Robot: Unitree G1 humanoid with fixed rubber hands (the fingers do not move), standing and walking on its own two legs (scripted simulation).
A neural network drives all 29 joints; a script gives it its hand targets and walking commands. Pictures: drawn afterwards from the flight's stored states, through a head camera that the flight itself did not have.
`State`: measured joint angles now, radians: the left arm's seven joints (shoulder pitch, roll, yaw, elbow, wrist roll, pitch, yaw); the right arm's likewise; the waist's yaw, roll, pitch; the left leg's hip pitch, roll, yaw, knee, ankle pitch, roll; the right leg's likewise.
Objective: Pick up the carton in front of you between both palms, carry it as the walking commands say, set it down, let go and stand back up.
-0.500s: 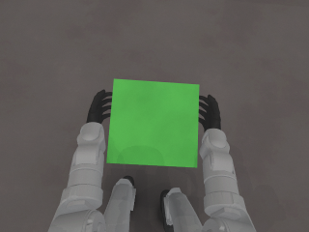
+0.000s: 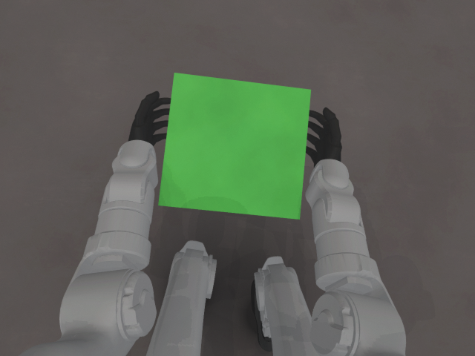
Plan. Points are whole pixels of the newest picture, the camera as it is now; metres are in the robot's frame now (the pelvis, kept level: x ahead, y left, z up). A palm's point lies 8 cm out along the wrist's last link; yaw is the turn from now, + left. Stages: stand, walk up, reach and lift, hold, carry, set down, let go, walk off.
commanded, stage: set down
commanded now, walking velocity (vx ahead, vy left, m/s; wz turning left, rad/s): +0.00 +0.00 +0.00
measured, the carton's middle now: (233, 156) +0.46 +0.05 -0.18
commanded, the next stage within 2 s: none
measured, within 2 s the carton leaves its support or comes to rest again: rests again in 1.20 s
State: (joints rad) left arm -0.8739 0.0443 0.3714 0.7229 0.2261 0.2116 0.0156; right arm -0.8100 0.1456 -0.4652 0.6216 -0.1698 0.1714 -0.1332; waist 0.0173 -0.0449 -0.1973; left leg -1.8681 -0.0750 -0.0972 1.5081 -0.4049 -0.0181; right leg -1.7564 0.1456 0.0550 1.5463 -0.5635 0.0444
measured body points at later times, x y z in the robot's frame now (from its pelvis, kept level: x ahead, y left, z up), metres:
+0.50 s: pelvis -0.03 +0.00 -0.12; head +0.30 +0.06 +0.19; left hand +0.49 +0.21 -0.26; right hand +0.49 -0.09 -0.25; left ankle +0.10 +0.12 -0.52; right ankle +0.06 -0.13 -0.52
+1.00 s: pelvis -0.03 +0.00 -0.17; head +0.32 +0.02 +0.11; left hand +0.50 +0.21 -0.34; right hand +0.50 -0.09 -0.33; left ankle +0.10 +0.11 -0.52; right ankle +0.06 -0.12 -0.52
